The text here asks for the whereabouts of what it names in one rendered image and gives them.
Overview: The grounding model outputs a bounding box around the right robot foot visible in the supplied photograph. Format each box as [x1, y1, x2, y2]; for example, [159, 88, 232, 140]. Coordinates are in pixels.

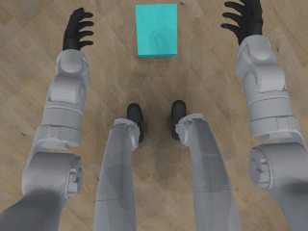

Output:
[170, 100, 187, 141]

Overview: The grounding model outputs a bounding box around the robot right forearm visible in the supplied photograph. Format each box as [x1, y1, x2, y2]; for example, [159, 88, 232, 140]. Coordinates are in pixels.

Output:
[234, 35, 308, 152]

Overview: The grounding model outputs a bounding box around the robot left forearm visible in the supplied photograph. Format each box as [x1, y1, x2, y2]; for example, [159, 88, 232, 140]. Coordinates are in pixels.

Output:
[21, 49, 90, 194]

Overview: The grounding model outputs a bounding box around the right robot hand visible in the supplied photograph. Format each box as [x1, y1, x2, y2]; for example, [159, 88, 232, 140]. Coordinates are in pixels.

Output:
[220, 0, 264, 46]

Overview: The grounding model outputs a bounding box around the left robot hand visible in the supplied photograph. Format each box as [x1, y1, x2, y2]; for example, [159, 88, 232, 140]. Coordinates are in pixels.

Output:
[63, 7, 94, 51]

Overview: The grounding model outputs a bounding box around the right robot thigh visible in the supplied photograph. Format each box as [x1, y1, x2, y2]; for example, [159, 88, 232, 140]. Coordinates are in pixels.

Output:
[181, 118, 242, 231]

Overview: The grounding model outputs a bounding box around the left robot upper arm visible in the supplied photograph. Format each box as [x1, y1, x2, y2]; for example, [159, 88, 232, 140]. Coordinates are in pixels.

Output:
[0, 151, 83, 231]

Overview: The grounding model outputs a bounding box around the right robot upper arm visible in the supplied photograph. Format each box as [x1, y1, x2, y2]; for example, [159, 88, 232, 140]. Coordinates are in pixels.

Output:
[248, 141, 308, 231]

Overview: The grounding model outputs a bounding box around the carton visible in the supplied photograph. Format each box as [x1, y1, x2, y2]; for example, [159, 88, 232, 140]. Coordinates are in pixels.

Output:
[135, 4, 177, 58]

